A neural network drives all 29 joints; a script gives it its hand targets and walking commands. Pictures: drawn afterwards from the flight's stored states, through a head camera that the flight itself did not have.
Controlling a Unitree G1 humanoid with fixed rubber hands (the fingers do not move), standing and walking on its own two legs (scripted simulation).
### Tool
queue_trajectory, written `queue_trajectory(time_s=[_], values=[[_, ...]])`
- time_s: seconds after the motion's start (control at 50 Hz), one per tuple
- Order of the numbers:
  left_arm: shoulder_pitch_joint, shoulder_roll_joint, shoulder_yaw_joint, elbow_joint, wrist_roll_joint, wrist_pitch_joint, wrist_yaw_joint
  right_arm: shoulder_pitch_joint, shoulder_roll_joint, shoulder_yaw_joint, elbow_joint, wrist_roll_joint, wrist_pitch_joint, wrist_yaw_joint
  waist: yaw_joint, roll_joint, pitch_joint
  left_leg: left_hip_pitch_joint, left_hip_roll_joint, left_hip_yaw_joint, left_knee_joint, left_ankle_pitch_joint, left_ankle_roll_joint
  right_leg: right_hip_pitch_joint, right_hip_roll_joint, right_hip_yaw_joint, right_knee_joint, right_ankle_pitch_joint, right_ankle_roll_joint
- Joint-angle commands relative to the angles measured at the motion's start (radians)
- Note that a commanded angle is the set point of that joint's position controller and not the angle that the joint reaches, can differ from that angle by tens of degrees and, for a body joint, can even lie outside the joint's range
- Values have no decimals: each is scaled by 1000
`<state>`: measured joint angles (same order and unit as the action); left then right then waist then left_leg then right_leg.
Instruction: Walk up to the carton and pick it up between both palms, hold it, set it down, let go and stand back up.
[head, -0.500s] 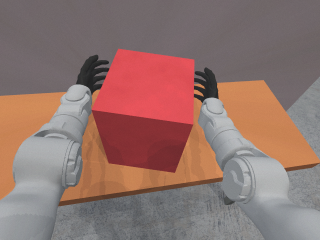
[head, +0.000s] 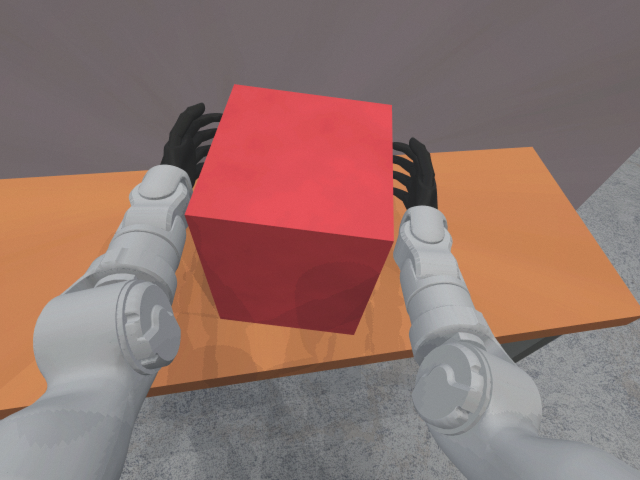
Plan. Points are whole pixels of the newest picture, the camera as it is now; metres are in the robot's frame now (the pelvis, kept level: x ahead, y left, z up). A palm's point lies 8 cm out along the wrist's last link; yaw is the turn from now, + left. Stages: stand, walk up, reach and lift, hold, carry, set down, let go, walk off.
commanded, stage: reach and lift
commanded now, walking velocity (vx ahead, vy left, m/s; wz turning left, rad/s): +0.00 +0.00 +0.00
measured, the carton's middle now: (299, 220) +0.46 +0.01 +0.04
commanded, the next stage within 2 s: none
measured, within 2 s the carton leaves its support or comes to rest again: leaves its support in 1.20 s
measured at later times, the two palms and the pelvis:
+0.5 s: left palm (185, 167) +0.49 +0.15 +0.11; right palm (422, 206) +0.43 -0.14 +0.09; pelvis +0.00 +0.00 +0.00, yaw +0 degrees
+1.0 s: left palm (203, 180) +0.46 +0.12 +0.11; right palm (445, 224) +0.40 -0.17 +0.10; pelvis -0.02 -0.01 +0.00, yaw +0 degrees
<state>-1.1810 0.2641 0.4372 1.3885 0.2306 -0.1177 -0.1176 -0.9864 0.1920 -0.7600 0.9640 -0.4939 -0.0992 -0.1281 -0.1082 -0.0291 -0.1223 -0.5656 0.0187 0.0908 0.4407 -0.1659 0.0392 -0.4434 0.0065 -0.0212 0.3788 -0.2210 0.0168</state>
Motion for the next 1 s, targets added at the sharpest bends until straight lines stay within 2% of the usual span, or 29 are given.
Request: queue_trajectory(time_s=[0.0, 0.22, 0.34, 0.44, 0.56, 0.66, 0.8, 0.98], values=[[-444, -313, 23, -117, 163, -6, -38, -373, 226, 101, -103, -93, -10, 77, -55, 135, -504, 656, 15, -6, -2, 444, -63, 184, -2, -80, -38, 450, 42], [-446, -354, 62, -107, 198, 12, -63, -388, 296, 107, -131, -122, 6, 90, -40, 122, -507, 612, 11, 6, -29, 391, -50, 245, -20, -60, -35, 496, 50], [-457, -404, 70, -101, 215, 16, -79, -406, 345, 112, -129, -139, 6, 107, -33, 127, -509, 623, 14, 6, -35, 403, -50, 242, -24, -58, -37, 492, 51], [-466, -463, 66, -93, 224, 13, -90, -419, 391, 125, -114, -153, -2, 126, -23, 139, -519, 674, 22, 0, -27, 461, -55, 196, -22, -63, -45, 470, 48], [-468, -527, 20, -120, 208, 8, -78, -420, 411, 158, -85, -150, -35, 143, -4, 177, -586, 811, 43, -18, 7, 629, -73, 81, -4, -80, -65, 407, 41], [-453, -548, -14, -135, 194, 15, -67, -420, 411, 202, -95, -126, -52, 148, 18, 176, -614, 831, 49, -18, 12, 670, -77, 80, 4, -82, -75, 410, 37], [-411, -547, -23, -140, 197, 39, -66, -419, 415, 270, -131, -89, -53, 149, 54, 136, -611, 790, 43, -2, -11, 609, -59, 150, -3, -67, -72, 481, 44], [-445, -547, -61, -218, 181, 45, -66, -482, 451, 363, -194, -35, -59, 160, 93, 104, -680, 655, 30, 24, -55, 465, -44, 309, -14, -44, -32, 559, 51]])
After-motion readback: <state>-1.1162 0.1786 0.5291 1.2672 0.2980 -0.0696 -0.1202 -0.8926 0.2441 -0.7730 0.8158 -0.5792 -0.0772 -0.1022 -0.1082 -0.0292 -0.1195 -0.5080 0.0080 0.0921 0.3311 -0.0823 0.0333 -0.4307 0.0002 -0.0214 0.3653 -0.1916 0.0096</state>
